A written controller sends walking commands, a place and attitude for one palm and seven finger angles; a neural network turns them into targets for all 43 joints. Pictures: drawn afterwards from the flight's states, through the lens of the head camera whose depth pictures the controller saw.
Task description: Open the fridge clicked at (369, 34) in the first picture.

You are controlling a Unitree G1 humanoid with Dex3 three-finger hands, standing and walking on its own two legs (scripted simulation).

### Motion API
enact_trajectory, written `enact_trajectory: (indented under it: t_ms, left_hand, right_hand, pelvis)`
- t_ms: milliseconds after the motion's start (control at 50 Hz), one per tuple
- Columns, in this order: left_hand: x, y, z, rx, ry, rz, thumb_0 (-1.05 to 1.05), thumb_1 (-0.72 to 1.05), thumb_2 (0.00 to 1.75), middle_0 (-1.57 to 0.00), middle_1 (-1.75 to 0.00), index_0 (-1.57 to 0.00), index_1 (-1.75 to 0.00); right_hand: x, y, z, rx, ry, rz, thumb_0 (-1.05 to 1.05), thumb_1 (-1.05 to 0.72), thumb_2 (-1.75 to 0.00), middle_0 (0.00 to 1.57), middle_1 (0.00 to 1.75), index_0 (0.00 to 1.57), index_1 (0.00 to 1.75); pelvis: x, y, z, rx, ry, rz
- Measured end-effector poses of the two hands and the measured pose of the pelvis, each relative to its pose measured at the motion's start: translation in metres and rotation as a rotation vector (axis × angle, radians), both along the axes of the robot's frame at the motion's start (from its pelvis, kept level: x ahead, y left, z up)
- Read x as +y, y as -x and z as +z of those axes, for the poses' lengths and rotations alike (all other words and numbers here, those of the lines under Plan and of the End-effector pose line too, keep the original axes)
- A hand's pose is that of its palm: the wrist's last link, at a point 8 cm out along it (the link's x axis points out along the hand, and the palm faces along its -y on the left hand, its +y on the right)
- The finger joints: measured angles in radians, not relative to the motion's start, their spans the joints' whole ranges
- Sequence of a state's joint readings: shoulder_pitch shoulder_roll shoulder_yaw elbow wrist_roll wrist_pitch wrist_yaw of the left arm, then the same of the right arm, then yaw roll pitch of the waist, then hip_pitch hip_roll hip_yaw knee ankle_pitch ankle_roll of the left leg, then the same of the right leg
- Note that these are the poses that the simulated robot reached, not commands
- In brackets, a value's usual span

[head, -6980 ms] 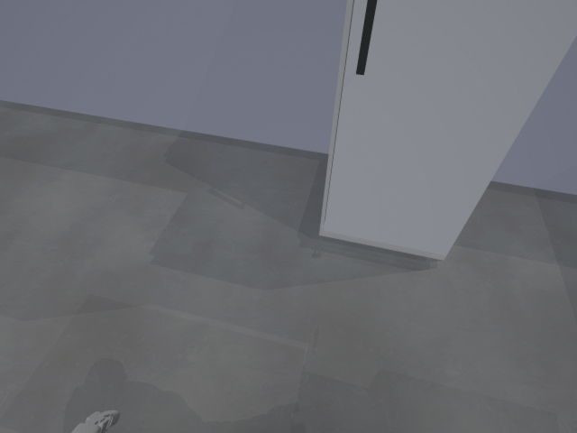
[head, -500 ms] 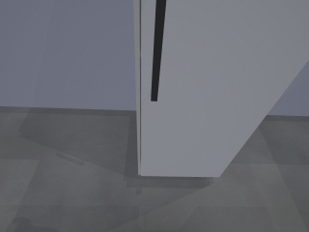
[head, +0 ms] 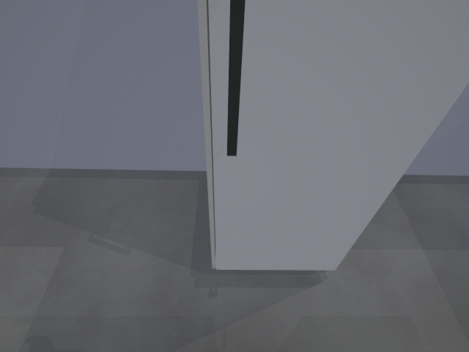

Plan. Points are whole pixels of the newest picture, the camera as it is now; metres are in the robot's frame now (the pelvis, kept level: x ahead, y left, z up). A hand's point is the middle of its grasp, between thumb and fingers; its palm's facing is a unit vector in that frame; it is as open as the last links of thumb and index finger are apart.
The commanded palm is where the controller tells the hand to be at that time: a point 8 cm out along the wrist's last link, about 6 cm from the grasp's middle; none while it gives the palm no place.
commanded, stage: shuffle to correct the standing spot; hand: left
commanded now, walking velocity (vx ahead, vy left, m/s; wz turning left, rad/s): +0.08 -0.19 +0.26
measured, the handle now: (234, 74) +0.53 +0.04 +0.22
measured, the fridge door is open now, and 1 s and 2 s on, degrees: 0 0 0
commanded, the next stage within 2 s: come to a stop and stand still in 0.86 s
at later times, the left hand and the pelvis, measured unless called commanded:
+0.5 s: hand out of the picture -0.04 +0.08 -0.19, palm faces +0.14 -0.98 -0.13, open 7.4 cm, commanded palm none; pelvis +0.05 -0.06 -0.01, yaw +4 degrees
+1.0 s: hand out of the picture +0.15 +0.06 -0.17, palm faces +0.05 -0.98 -0.20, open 7.4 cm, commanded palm none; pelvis +0.09 -0.14 +0.00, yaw +3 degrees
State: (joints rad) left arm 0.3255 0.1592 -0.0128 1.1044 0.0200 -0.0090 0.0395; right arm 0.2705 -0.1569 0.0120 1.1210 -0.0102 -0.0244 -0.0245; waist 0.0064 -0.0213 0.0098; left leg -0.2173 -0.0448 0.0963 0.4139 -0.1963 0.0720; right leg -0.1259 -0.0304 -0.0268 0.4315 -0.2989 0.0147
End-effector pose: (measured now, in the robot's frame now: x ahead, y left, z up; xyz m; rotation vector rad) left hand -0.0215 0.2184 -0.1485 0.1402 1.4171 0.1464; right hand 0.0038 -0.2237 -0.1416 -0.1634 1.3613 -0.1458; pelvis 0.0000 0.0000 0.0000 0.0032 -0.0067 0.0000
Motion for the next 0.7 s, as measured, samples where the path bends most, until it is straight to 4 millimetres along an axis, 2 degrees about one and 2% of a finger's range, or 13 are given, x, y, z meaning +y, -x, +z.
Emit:
enact_trajectory:
  t_ms: [180, 280, 360, 460, 580, 640, 700]
  left_hand:
    - [-0.02, 0.005, -0.004, 0.037, 0.015, 0.015, 0.0, 0.91, 0.9, -0.19, -0.3, -0.2, -0.3]
    - [-0.04, 0.008, -0.002, 0.066, 0.02, 0.039, 0.0, 0.91, 0.9, -0.19, -0.3, -0.2, -0.3]
    - [-0.059, 0.011, -0.003, 0.08, 0.025, 0.071, 0.0, 0.91, 0.9, -0.19, -0.3, -0.2, -0.3]
    - [-0.083, 0.018, -0.01, 0.108, 0.052, 0.128, 0.0, 0.91, 0.9, -0.19, -0.3, -0.2, -0.3]
    - [-0.102, 0.022, -0.021, 0.18, 0.112, 0.15, 0.0, 0.91, 0.9, -0.2, -0.3, -0.2, -0.3]
    - [-0.103, 0.01, -0.03, 0.205, 0.135, 0.124, 0.0, 0.91, 0.9, -0.2, -0.3, -0.2, -0.3]
    - [-0.095, -0.02, -0.029, 0.165, 0.118, 0.083, 0.0, 0.91, 0.9, -0.2, -0.3, -0.2, -0.3]
  right_hand:
    - [-0.005, 0.009, -0.004, 0.054, -0.02, -0.019, 0.0, -0.91, -0.89, 0.2, 0.3, 0.2, 0.3]
    - [-0.021, 0.009, -0.007, 0.086, -0.026, -0.028, 0.0, -0.91, -0.89, 0.21, 0.3, 0.2, 0.3]
    - [-0.038, -0.001, -0.01, 0.099, -0.017, -0.019, 0.0, -0.91, -0.89, 0.21, 0.3, 0.2, 0.3]
    - [-0.056, -0.035, -0.008, 0.09, 0.021, 0.026, 0.0, -0.91, -0.89, 0.2, 0.3, 0.2, 0.3]
    - [-0.066, -0.105, -0.004, -0.027, 0.075, 0.067, 0.01, -0.93, -0.89, 0.2, 0.3, 0.19, 0.3]
    - [-0.065, -0.13, -0.003, -0.119, 0.09, 0.052, 0.01, -0.92, -0.89, 0.2, 0.3, 0.19, 0.3]
    - [-0.066, -0.133, 0.005, -0.152, 0.087, 0.028, 0.0, -0.92, -0.89, 0.2, 0.3, 0.2, 0.3]
  pelvis:
    - [-0.016, -0.007, -0.003, 0.025, -0.018, 0.022]
    - [-0.034, -0.016, -0.004, 0.041, -0.014, 0.029]
    - [-0.049, -0.026, -0.007, 0.044, 0.001, 0.037]
    - [-0.06, -0.042, -0.011, 0.038, 0.017, 0.068]
    - [-0.062, -0.063, -0.018, 0.034, 0.03, 0.065]
    - [-0.062, -0.072, -0.024, 0.021, 0.021, 0.037]
    - [-0.067, -0.078, -0.017, 0.006, 0.022, 0.022]
